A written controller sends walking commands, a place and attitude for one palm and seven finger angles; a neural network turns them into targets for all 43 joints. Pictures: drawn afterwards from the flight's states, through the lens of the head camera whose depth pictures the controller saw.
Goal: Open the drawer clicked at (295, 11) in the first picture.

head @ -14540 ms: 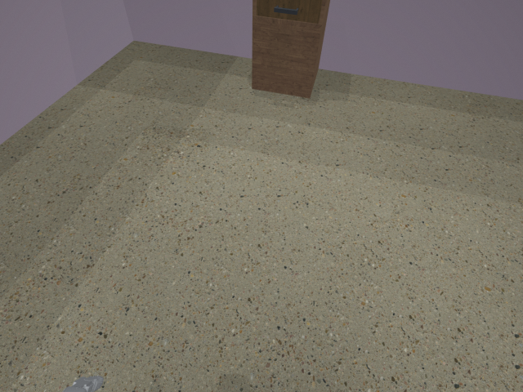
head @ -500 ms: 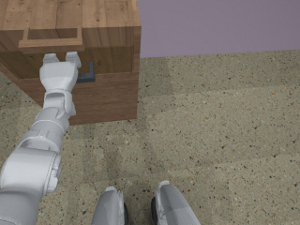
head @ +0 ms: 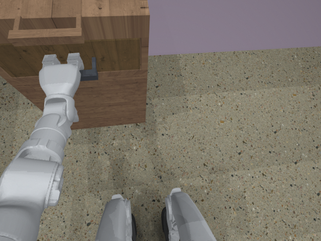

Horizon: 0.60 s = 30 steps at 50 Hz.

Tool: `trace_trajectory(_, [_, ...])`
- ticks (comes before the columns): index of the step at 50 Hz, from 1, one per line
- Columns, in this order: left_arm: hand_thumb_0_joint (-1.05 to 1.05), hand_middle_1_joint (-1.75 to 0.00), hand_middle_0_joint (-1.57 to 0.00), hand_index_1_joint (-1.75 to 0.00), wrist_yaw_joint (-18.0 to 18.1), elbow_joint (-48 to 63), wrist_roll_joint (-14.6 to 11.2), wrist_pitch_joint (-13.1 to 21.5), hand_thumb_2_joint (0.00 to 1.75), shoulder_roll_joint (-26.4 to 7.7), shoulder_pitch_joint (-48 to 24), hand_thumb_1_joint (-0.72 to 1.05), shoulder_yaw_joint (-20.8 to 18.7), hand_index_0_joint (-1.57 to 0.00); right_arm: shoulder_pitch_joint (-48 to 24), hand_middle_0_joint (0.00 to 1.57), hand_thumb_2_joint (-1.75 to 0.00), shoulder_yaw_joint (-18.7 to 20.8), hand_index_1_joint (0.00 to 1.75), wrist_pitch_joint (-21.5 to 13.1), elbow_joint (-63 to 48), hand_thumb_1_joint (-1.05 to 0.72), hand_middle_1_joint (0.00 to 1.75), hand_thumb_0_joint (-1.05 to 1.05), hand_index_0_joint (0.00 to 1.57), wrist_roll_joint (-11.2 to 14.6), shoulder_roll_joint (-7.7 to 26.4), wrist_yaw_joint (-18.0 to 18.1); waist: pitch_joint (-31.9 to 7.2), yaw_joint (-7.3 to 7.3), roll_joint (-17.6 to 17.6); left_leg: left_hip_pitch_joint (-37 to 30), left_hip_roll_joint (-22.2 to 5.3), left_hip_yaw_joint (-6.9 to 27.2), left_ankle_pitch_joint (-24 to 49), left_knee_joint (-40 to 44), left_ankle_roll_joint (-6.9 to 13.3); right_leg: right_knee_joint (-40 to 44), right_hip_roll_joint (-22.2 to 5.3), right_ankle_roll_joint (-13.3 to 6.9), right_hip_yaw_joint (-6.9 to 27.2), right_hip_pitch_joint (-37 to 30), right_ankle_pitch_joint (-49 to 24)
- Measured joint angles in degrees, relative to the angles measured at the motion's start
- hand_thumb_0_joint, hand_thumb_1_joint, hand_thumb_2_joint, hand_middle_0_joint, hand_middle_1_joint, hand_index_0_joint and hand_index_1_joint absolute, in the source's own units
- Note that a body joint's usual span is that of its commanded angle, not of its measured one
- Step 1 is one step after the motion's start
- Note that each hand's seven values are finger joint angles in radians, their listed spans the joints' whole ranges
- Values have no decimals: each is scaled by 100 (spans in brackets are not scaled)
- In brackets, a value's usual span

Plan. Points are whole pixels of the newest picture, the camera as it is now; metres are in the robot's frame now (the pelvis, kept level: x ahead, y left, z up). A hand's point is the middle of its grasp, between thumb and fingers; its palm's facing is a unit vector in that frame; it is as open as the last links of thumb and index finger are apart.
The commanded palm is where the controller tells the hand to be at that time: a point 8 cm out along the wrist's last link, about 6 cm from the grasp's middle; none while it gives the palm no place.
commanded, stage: lower the fingers behind the handle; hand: left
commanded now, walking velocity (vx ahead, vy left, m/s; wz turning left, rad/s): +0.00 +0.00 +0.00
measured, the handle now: (71, 69) +0.58 +0.20 -0.05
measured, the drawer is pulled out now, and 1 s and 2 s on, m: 0.00 0.00 0.03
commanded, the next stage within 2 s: close the thumb around the handle in 0.70 s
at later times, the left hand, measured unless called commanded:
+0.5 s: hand (73, 93) +0.51 +0.20 -0.07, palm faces -0.03 -0.01 -1.00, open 13.9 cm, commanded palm +0.50 +0.18 -0.02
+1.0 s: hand (73, 93) +0.51 +0.20 -0.07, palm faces -0.04 -0.02 -1.00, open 12.8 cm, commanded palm +0.49 +0.18 -0.02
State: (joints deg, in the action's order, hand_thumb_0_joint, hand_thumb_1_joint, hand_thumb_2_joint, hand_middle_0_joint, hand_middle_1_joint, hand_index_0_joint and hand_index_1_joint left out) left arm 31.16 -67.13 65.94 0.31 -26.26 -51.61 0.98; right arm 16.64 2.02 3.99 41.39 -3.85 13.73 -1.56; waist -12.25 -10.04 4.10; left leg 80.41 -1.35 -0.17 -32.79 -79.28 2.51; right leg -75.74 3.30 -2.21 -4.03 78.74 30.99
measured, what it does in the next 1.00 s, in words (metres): stands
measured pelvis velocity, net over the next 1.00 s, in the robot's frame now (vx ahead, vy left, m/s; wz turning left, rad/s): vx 0.00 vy -0.01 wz -0.01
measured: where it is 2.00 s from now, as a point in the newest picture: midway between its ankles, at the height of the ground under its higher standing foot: outside the picture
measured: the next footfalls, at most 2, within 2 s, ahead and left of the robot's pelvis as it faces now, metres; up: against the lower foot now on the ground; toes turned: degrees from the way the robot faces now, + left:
none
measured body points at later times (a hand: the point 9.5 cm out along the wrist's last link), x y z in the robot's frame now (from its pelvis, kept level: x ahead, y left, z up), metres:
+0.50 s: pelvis -0.01 +0.00 -0.03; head +0.18 +0.01 +0.38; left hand +0.51 +0.20 -0.02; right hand +0.00 -0.27 -0.15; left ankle +0.02 +0.09 -0.59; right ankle +0.03 -0.10 -0.59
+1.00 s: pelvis +0.00 -0.01 -0.02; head +0.19 +0.00 +0.39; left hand +0.51 +0.20 -0.02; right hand +0.01 -0.28 -0.15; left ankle +0.02 +0.09 -0.59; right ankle +0.03 -0.10 -0.59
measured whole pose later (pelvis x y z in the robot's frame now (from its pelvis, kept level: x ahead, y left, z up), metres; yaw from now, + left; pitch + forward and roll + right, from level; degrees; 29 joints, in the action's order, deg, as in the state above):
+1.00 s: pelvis +0.00 -0.01 -0.02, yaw +0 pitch +35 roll -4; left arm 29.9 -64.0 65.6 0.6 -27.3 -50.8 0.0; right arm 16.0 2.3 2.8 41.6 -3.8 13.7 -1.8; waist -12.0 -9.7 4.3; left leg 84.7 -1.8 0.1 -34.2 -83.5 2.0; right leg -80.1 3.7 -2.8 -4.4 83.3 32.3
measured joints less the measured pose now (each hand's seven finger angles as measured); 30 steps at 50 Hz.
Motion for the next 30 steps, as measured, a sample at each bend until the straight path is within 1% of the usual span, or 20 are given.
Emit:
trace_trajectory(7, [0,-119,-28,-120,-22,57,-14,-32,30,-36,-42,-49,-17,-31,-65,20,-90,-21,30,-40,-23,-91,30,0,20,8,1,-4,5,6,1,186,-9,8,-24,-162,-9,-167,3,-15,-16,190,26])
trace_trajectory(13, [0,-119,-27,-119,-58,-26,-20,-69,30,-75,-149,-49,43,-30,-91,20,-90,-57,30,-74,-28,-91,30,0,20,20,-8,-4,4,9,8,339,-13,20,-52,-307,-14,-316,2,-27,-36,343,58])
trace_trajectory(17, [0,-119,-27,-120,-145,-38,-9,-53,30,-133,-190,-49,29,-31,-90,20,-90,-76,30,-107,-54,-91,30,0,20,20,-11,5,-2,-12,19,489,-18,28,-76,-429,-18,-437,3,-35,-50,493,81])
trace_trajectory(21, [0,-119,-28,-120,-166,108,-20,-1,30,-143,-150,-49,-12,-31,-73,20,-90,-47,30,-123,-46,-91,30,0,20,20,-26,7,2,2,26,604,-23,28,-103,-531,-22,-542,4,-39,-54,611,108])
trace_trajectory(30, [0,-119,-29,-120,-124,182,-48,-72,30,-119,-139,-49,-51,-32,-72,20,-90,-44,30,-118,30,-91,30,0,20,28,-52,-15,41,19,38,617,-31,36,-102,-539,-36,-551,13,-52,-62,627,105])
